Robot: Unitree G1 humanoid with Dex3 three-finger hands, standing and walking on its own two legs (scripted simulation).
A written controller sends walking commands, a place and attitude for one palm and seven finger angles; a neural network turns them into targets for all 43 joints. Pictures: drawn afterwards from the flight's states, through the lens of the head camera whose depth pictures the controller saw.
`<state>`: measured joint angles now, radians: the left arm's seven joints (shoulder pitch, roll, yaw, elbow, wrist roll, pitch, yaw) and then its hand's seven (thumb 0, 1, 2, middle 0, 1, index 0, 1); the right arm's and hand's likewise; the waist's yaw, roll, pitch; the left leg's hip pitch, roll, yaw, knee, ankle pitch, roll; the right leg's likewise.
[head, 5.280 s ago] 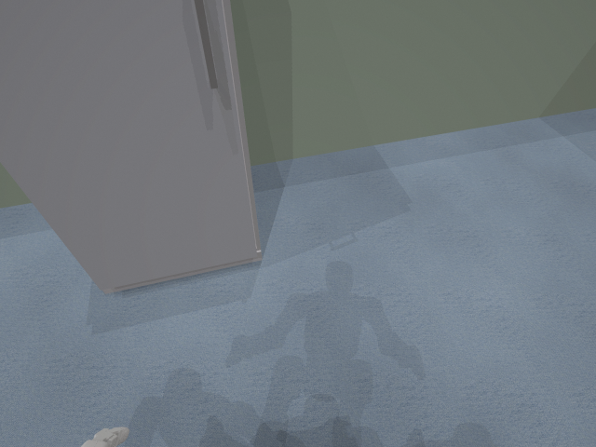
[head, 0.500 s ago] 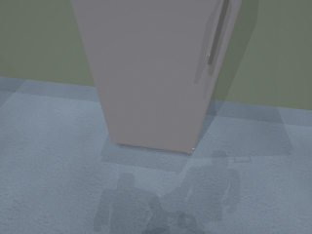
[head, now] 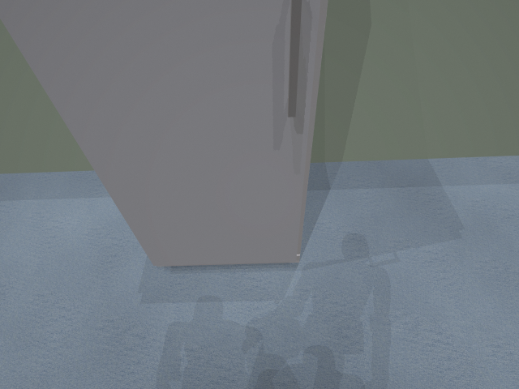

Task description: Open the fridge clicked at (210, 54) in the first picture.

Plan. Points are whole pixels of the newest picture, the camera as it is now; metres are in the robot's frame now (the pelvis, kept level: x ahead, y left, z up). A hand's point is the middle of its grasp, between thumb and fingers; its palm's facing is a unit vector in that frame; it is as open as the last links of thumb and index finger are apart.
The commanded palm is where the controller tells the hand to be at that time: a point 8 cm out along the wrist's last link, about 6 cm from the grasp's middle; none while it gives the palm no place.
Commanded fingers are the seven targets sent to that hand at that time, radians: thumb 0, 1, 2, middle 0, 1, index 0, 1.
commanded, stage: take the last steps up to it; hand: right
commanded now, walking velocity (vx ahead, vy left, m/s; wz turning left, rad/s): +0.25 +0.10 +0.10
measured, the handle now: (293, 48) +0.65 -0.06 +0.21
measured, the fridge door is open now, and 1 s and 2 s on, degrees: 0 0 0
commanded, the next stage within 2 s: come to a stop and stand still in 0.34 s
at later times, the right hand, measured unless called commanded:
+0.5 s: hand (353, 322) +0.27 -0.17 -0.15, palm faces -0.12 +0.97 -0.19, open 7.4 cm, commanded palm none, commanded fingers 0.00 -0.90 -0.90 0.20 0.30 0.20 0.30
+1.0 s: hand (383, 360) +0.21 -0.21 -0.17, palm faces +0.03 +0.98 -0.19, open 7.3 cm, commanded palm none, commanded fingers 0.00 -0.90 -0.90 0.20 0.30 0.20 0.30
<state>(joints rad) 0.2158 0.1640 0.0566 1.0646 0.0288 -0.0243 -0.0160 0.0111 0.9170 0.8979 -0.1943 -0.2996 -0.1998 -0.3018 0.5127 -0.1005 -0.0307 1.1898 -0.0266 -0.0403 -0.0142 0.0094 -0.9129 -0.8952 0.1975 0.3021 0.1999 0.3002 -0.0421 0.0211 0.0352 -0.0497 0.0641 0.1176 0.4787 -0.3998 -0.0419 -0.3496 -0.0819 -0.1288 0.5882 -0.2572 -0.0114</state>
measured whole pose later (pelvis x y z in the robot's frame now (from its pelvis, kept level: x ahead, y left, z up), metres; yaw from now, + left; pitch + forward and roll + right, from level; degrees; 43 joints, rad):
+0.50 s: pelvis +0.14 +0.00 +0.01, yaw +4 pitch -2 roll +0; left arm 0.44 0.09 0.03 1.15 0.04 -0.04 0.02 0.01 0.91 0.90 -0.20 -0.30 -0.20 -0.30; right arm 0.09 -0.19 -0.06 1.03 -0.03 0.01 0.00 0.01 -0.92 -0.90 0.19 0.30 0.19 0.30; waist 0.08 0.01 0.07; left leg -0.44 0.08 0.10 0.66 -0.21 -0.01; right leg 0.00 -0.06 -0.22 0.40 -0.36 0.00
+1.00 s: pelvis +0.14 -0.02 +0.01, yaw +2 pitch -2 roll +1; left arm 0.22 0.14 0.03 0.99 0.03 0.00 0.03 0.00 0.91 0.90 -0.19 -0.30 -0.20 -0.30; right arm 0.20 -0.21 -0.07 1.02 -0.03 0.06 -0.03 0.00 -0.92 -0.90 0.20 0.30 0.20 0.30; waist 0.00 0.04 0.03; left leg -0.44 0.03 0.01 0.82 -0.35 -0.03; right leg -0.25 -0.01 -0.07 0.58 -0.30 -0.05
